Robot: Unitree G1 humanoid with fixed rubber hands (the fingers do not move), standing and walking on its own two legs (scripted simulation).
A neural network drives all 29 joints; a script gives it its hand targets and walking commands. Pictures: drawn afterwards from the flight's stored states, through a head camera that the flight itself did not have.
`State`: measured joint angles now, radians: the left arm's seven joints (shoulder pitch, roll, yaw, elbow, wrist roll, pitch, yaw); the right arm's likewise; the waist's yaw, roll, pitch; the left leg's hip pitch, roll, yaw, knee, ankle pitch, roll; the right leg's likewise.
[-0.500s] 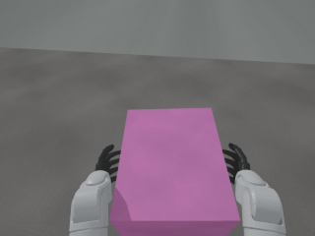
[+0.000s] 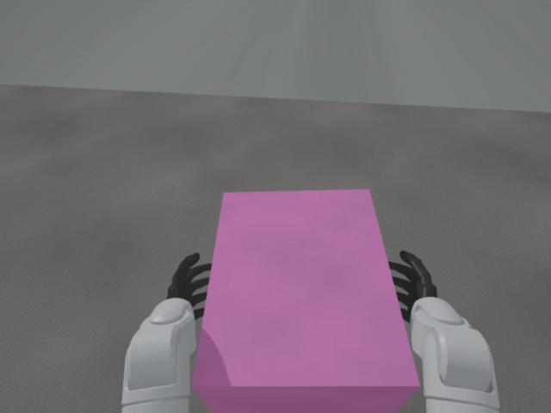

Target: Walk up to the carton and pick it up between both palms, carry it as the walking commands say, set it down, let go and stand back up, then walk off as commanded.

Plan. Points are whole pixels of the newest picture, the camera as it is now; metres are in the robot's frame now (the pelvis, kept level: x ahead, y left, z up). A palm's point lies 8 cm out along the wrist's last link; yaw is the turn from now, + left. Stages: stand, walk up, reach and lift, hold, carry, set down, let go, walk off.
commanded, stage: carry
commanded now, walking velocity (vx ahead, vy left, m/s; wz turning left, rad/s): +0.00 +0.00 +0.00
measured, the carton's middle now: (298, 308) +0.31 +0.00 -0.01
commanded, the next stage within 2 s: none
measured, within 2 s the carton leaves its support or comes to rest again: neither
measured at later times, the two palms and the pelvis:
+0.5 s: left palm (183, 309) +0.26 +0.16 +0.06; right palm (422, 309) +0.27 -0.16 +0.06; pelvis +0.00 +0.00 +0.00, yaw +0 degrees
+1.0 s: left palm (183, 309) +0.26 +0.16 +0.07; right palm (426, 310) +0.26 -0.16 +0.07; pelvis +0.00 +0.00 +0.00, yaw +0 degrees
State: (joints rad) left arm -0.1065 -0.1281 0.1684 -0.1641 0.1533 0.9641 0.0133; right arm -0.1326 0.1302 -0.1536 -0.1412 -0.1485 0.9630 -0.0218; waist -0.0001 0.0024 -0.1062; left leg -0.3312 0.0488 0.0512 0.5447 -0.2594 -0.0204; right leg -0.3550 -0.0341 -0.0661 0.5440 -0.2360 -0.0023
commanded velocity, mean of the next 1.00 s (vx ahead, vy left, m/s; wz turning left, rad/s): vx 0.00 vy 0.00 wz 0.00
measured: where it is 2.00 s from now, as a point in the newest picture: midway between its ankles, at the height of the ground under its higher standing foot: outside the picture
